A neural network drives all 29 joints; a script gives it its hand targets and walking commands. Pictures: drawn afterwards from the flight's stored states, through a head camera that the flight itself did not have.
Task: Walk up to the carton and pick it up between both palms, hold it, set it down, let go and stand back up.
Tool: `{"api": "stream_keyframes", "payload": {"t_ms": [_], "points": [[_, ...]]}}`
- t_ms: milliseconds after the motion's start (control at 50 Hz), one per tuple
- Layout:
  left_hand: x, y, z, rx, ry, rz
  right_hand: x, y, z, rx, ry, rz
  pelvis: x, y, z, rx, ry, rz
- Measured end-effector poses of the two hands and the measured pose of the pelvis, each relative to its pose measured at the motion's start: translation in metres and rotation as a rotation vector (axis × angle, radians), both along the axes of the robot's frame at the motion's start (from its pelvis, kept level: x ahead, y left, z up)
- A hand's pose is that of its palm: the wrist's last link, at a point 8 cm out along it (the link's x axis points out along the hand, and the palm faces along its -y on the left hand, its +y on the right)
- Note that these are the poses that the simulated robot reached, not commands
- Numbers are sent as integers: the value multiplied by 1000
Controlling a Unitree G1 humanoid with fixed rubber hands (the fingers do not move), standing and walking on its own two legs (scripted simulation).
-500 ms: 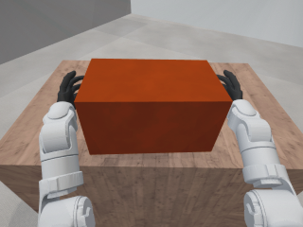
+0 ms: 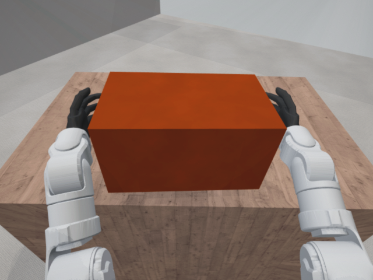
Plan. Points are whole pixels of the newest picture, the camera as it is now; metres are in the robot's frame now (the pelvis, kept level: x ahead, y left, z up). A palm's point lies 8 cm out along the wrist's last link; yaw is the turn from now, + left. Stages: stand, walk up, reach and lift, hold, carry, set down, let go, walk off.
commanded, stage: hold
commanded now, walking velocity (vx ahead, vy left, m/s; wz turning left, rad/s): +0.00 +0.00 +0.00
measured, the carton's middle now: (185, 130) +0.38 +0.01 +0.16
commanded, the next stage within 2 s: none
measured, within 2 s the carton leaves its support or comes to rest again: neither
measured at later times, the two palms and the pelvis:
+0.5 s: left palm (79, 128) +0.35 +0.21 +0.19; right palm (286, 126) +0.35 -0.20 +0.18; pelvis +0.00 +0.00 +0.00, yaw +0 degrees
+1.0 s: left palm (76, 131) +0.34 +0.21 +0.19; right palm (284, 125) +0.35 -0.19 +0.19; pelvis +0.00 +0.00 +0.00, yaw +0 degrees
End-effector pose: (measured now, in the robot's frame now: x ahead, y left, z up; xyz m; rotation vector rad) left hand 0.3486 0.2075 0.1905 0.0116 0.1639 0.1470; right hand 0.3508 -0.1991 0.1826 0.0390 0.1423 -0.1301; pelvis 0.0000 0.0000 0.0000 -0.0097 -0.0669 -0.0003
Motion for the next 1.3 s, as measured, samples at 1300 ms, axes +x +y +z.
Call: {"api": "stream_keyframes", "payload": {"t_ms": [1300], "points": [[-5,5,0,-5,-11,7,-2,5,5,-3,-19,5,-3,3,0,0,1,5]]}}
